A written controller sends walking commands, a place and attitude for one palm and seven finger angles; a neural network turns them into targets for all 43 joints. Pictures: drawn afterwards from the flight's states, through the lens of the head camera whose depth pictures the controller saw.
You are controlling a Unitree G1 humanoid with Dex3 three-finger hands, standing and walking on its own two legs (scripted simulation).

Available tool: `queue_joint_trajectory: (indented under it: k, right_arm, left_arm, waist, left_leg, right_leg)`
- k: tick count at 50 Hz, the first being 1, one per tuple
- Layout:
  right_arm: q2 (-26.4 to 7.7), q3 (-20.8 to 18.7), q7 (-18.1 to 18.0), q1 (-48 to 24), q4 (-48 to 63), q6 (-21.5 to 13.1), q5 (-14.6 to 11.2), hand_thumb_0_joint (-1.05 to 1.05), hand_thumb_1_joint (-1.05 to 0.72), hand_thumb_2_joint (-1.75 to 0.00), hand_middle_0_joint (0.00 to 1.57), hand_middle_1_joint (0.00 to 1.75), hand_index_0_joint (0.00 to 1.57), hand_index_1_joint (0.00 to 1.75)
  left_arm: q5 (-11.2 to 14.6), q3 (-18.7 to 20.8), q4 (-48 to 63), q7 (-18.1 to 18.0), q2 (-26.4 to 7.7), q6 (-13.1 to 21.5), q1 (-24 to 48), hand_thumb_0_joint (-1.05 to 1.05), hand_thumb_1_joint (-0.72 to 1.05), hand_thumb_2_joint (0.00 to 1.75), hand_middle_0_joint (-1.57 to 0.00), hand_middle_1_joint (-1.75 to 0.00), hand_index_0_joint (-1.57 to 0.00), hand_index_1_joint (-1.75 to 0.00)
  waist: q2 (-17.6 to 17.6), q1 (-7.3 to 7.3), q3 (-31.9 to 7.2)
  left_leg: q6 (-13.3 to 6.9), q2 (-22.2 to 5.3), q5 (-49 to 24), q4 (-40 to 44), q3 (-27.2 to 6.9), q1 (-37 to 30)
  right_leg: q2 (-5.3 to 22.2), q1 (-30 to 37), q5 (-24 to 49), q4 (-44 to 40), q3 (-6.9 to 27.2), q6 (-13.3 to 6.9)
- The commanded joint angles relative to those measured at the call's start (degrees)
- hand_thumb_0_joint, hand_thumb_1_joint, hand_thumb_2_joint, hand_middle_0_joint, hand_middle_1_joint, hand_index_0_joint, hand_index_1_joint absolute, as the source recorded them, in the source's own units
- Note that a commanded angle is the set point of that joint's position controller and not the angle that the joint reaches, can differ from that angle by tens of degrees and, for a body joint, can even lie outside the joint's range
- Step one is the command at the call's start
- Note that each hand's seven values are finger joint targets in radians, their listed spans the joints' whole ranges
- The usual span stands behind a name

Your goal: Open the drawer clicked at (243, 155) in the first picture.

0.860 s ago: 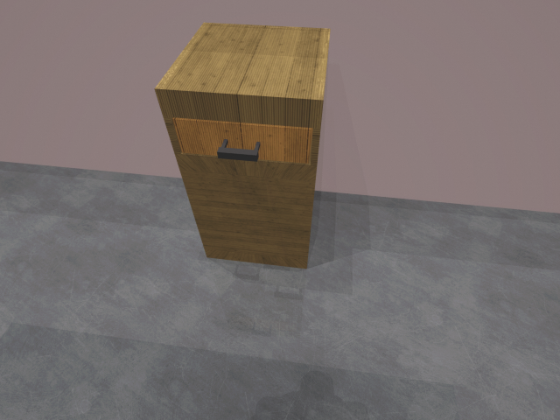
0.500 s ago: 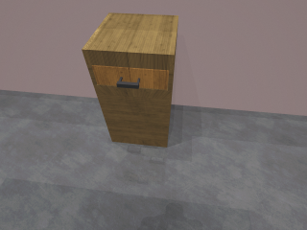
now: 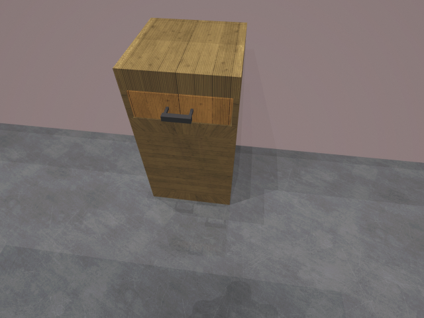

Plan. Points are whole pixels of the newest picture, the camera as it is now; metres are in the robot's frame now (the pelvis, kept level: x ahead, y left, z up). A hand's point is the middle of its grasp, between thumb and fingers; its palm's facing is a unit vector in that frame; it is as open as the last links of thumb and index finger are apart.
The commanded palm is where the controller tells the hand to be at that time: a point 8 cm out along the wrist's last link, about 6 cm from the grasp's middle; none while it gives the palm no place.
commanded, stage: take the last steps up to it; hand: left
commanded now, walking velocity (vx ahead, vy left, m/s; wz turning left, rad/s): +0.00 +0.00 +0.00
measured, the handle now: (177, 114) +0.79 +0.18 -0.13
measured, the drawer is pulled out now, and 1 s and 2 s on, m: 0.00 0.00 0.00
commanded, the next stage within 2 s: come to a stop and stand still in 0.86 s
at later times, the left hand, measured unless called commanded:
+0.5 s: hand out of the picture +0.02 +0.18 -0.19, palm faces +0.02 -0.99 -0.14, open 7.4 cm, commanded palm none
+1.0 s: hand (155, 273) +0.25 +0.16 -0.19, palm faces -0.01 -0.98 -0.19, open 7.2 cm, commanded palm none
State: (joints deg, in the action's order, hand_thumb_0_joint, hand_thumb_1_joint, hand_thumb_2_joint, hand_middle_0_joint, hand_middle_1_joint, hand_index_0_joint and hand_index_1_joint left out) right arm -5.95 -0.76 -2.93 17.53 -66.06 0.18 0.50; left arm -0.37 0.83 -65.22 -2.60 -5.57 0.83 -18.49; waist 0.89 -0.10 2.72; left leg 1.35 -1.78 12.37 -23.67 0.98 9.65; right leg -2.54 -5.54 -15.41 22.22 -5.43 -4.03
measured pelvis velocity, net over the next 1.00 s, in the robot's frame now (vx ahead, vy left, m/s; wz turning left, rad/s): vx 0.21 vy -0.02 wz -0.04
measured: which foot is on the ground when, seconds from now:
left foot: down 0.00-0.66, up 0.68-0.86, down 0.88-1.00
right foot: down 0.00-0.40, up 0.42-0.64, down 0.66-0.88, up 0.90-1.00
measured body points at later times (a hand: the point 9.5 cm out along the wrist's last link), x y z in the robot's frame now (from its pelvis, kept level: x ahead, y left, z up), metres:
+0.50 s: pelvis +0.06 +0.02 -0.01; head +0.07 +0.02 +0.44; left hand +0.02 +0.23 -0.17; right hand -0.02 -0.18 -0.17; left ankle +0.00 +0.14 -0.74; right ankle -0.01 -0.06 -0.69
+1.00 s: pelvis +0.21 -0.02 -0.01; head +0.24 -0.02 +0.44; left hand +0.25 +0.21 -0.17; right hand +0.22 -0.24 -0.17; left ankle +0.18 +0.13 -0.74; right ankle +0.19 -0.12 -0.72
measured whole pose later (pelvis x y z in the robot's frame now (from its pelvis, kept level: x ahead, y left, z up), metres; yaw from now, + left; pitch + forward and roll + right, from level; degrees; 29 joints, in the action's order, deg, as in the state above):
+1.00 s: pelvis +0.21 -0.02 -0.01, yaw -2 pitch +1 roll +0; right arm -8.0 -2.0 -1.9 16.4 -57.9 -4.2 2.5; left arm -1.1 3.8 -60.7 0.6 -9.9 -0.2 -12.5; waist -0.5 1.5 3.4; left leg 2.2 -4.3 20.1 -32.3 4.1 12.6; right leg 1.4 -21.9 -27.3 47.7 -4.4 -1.9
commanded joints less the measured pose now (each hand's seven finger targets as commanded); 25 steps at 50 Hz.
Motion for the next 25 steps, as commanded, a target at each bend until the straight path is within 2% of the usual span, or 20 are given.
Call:
queue_joint_trajectory:
  k: [1,5,6,8,9,10,12,13,15,16,17,18,19,20,21,22,23,24,25]
  right_arm:
    - [-3.69,-0.46,-0.15,5.35,0.5,-0.44,0.18,0.0,-0.9,-0.9,0.2,0.3,0.2,0.3]
    - [-3.89,-0.43,-0.15,5.45,0.49,-0.53,0.19,0.0,-0.9,-0.9,0.2,0.3,0.2,0.3]
    - [-3.25,-0.33,-0.13,5.82,0.13,-0.48,0.28,0.0,-0.9,-0.9,0.2,0.3,0.2,0.3]
    - [-3.34,-0.63,0.21,6.56,-0.25,-0.09,0.61,0.0,-0.9,-0.9,0.2,0.3,0.2,0.3]
    - [-3.41,-0.79,0.43,6.35,0.05,0.09,0.79,0.0,-0.9,-0.9,0.2,0.3,0.2,0.3]
    - [-3.08,-0.93,0.69,5.79,0.54,0.2,0.94,0.0,-0.9,-0.9,0.2,0.3,0.2,0.3]
    - [-2.71,-1.26,1.11,5.19,1.65,0.1,0.99,0.0,-0.9,-0.9,0.2,0.3,0.2,0.3]
    - [-2.57,-1.46,1.22,4.5,2.02,-0.06,1.06,0.0,-0.9,-0.9,0.2,0.3,0.2,0.3]
    - [-2.26,-1.64,1.33,4.38,2.53,-0.58,1.01,0.0,-0.9,-0.9,0.2,0.3,0.2,0.3]
    - [-2.26,-1.66,1.38,5.72,2.41,-0.9,0.98,0.0,-0.9,-0.9,0.2,0.3,0.2,0.3]
    - [-2.33,-1.73,1.38,8.28,1.78,-1.27,0.96,0.0,-0.9,-0.9,0.2,0.3,0.2,0.3]
    - [-2.91,-1.64,1.29,11.91,0.27,-1.82,1.05,0.0,-0.9,-0.9,0.2,0.3,0.2,0.3]
    - [-5.38,-2.2,0.81,17.22,-1.51,-2.51,1.39,0.0,-0.9,-0.9,0.2,0.3,0.2,0.3]
    - [-7.18,-2.67,0.02,23.14,-3.33,-2.83,1.99,0.0,-0.9,-0.9,0.2,0.3,0.2,0.3]
    - [-6.94,-2.09,-0.35,24.79,-3.23,-2.92,2.11,0.0,-0.9,-0.9,0.2,0.3,0.2,0.3]
    - [-6.25,-2.03,-0.36,22.84,-2.12,-3.08,1.92,0.0,-0.9,-0.9,0.2,0.3,0.2,0.3]
    - [-7.34,-1.97,-0.22,19.87,-1.03,-3.57,2.04,0.0,-0.9,-0.9,0.2,0.3,0.2,0.3]
    - [-8.03,-2.09,-0.17,17.21,-0.31,-3.96,2.03,0.0,-0.9,-0.9,0.2,0.3,0.2,0.3]
    - [-8.16,-2.13,-0.17,14.86,0.21,-4.2,1.95,0.0,-0.9,-0.9,0.2,0.3,0.2,0.3]
  left_arm:
    - [0.07,0.92,0.69,-0.27,-5.75,0.53,-5.61,0.0,0.9,0.9,-0.2,-0.3,-0.2,-0.3]
    - [0.08,0.89,0.72,-0.26,-5.71,0.57,-5.63,0.0,0.9,0.9,-0.2,-0.3,-0.2,-0.3]
    - [0.14,0.83,0.25,-0.24,-5.06,0.54,-6.07,0.0,0.9,0.9,-0.2,-0.3,-0.2,-0.3]
    - [-0.15,1.26,0.2,-0.1,-5.55,0.25,-6.19,0.0,0.9,0.9,-0.2,-0.3,-0.2,-0.3]
    - [-0.26,1.57,0.39,0.12,-5.83,0.03,-6.45,0.0,0.9,0.9,-0.2,-0.3,-0.2,-0.3]
    - [-0.38,1.98,0.41,0.29,-6.17,-0.14,-6.77,0.0,0.9,0.9,-0.2,-0.3,-0.2,-0.3]
    - [-0.66,2.63,0.82,0.46,-6.9,-0.16,-7.91,0.0,0.9,0.9,-0.2,-0.3,-0.2,-0.3]
    - [-0.78,2.86,1.11,0.53,-6.94,-0.06,-7.79,0.0,0.9,0.9,-0.2,-0.3,-0.2,-0.3]
    - [-0.88,3.18,1.74,0.73,-6.69,0.41,-7.6,0.0,0.9,0.9,-0.2,-0.3,-0.2,-0.3]
    - [-0.93,3.36,2.11,0.81,-6.76,0.57,-6.99,0.0,0.9,0.9,-0.2,-0.3,-0.2,-0.3]
    - [-1.01,3.39,2.5,0.97,-6.34,0.66,-6.38,0.0,0.9,0.9,-0.2,-0.3,-0.2,-0.3]
    - [-0.9,3.47,3.06,1.4,-6.1,0.66,-5.07,0.0,0.9,0.9,-0.2,-0.3,-0.2,-0.3]
    - [-0.72,3.37,4.12,1.83,-4.73,0.86,-3.75,0.0,0.9,0.9,-0.2,-0.3,-0.2,-0.3]
    - [-0.66,2.95,5.92,1.93,-4.17,1.16,0.15,0.0,0.9,0.9,-0.2,-0.3,-0.2,-0.3]
    - [-0.83,2.84,7.67,1.87,-4.51,1.5,4.05,0.0,0.9,0.9,-0.2,-0.3,-0.2,-0.3]
    - [-0.68,2.8,8.51,2.0,-4.49,1.57,6.51,0.0,0.9,0.9,-0.2,-0.3,-0.2,-0.3]
    - [-0.5,2.78,9.17,2.51,-3.67,1.41,6.73,0.0,0.9,0.9,-0.2,-0.3,-0.2,-0.3]
    - [-0.49,2.82,9.74,2.99,-3.34,1.13,6.63,0.0,0.9,0.9,-0.2,-0.3,-0.2,-0.3]
    - [-0.51,2.93,10.19,3.38,-3.17,0.83,6.31,0.0,0.9,0.9,-0.2,-0.3,-0.2,-0.3]
  waist:
    - [-0.47,0.19,3.33]
    - [-0.97,0.22,3.13]
    - [-1.35,0.2,2.53]
    - [-2.36,0.27,3.85]
    - [-2.46,0.01,5.49]
    - [-4.12,-0.22,7.02]
    - [-7.47,-0.6,8.02]
    - [-7.32,-0.62,9.04]
    - [-5.46,-0.02,9.58]
    - [-4.11,0.93,9.56]
    - [-0.98,1.95,8.68]
    - [3.55,3.01,8.76]
    - [12.69,4.58,7.13]
    - [18.32,6.66,6.66]
    - [13.17,7.1,6.49]
    - [4.07,5.79,7.54]
    - [1.71,4.3,6.76]
    - [3.18,2.99,6.27]
    - [6.53,1.9,5.98]
  left_leg:
    - [-2.86,-3.55,-8.69,2.39,-2.46,-0.65]
    - [-2.95,-3.57,-8.72,2.54,-2.72,-0.54]
    - [-2.9,-3.38,-6.87,2.29,-2.23,-0.87]
    - [-2.96,-2.3,1.5,0.73,-1.0,1.31]
    - [-3.0,-1.53,5.01,-0.71,-0.23,3.61]
    - [-2.97,-0.77,7.11,-2.72,0.68,5.92]
    - [-2.87,-0.18,8.8,-8.68,2.93,9.71]
    - [-2.82,-0.59,8.92,-11.1,3.3,10.75]
    - [-2.82,-1.47,8.51,-11.95,3.47,10.06]
    - [-2.91,-1.91,7.67,-9.71,3.94,7.92]
    - [-3.29,-2.05,6.7,-6.31,3.67,3.46]
    - [-4.49,-3.36,4.32,-1.76,0.55,-0.59]
    - [-8.09,-9.58,0.8,2.75,-9.19,-7.95]
    - [-13.75,-18.24,-6.07,7.47,-22.1,-14.65]
    - [-17.14,-21.67,-15.43,8.02,-25.36,-15.31]
    - [-17.75,-22.36,-18.12,7.94,-23.96,-12.14]
    - [-16.81,-21.66,-16.65,9.04,-20.78,-9.18]
    - [-15.23,-19.95,-14.15,9.72,-16.98,-7.17]
    - [-13.77,-18.1,-11.5,10.27,-13.26,-4.6]
  right_leg:
    - [8.42,-4.85,11.0,-5.95,7.06,1.51]
    - [8.34,-4.67,10.28,-5.93,7.12,1.33]
    - [8.53,-4.26,7.48,-6.46,7.03,1.32]
    - [8.58,-5.15,-5.43,-7.1,8.03,0.34]
    - [8.96,-6.21,-12.03,-8.07,9.34,-0.48]
    - [9.78,-7.12,-17.19,-9.16,10.95,-1.59]
    - [12.66,-7.01,-22.89,-11.03,14.83,-3.93]
    - [14.14,-7.97,-23.75,-11.44,16.68,-5.22]
    - [14.94,-9.69,-21.04,-10.05,17.19,-6.78]
    - [14.45,-10.92,-18.96,-7.99,15.76,-6.8]
    - [12.31,-13.13,-16.17,-3.83,13.14,-6.11]
    - [7.95,-15.87,-12.75,3.41,8.62,-4.49]
    - [3.27,-22.47,-7.93,16.14,3.2,-2.27]
    - [0.48,-32.1,-13.65,30.2,-1.62,-0.5]
    - [2.76,-36.29,-17.52,39.22,2.32,-0.77]
    - [5.1,-36.69,-15.67,41.38,4.48,-0.78]
    - [6.59,-34.69,-13.92,40.51,5.33,-0.27]
    - [7.08,-32.22,-12.54,37.79,5.22,0.09]
    - [7.5,-29.13,-10.6,33.98,4.7,0.36]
